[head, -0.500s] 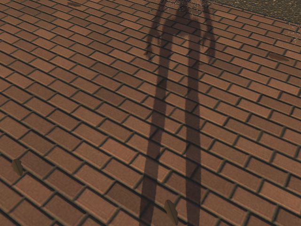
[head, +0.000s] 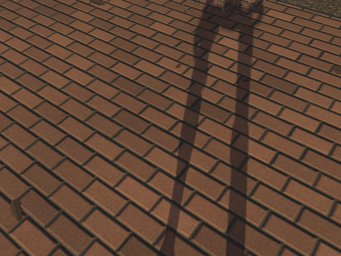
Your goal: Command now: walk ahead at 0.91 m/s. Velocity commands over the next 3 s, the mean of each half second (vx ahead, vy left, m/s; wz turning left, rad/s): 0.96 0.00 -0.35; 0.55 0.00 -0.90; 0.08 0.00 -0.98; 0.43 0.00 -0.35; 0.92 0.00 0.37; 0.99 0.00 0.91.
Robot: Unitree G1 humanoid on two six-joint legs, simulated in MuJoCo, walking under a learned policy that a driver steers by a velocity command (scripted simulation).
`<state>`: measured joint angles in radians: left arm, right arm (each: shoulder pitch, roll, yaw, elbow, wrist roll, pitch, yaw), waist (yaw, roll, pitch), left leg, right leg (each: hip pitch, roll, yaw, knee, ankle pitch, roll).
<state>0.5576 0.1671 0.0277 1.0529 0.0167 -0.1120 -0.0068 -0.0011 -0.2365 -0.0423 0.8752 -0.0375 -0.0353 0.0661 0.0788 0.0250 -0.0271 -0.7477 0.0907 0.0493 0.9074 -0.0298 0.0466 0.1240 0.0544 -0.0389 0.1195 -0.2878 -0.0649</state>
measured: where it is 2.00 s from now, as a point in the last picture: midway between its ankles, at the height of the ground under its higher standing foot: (221, 173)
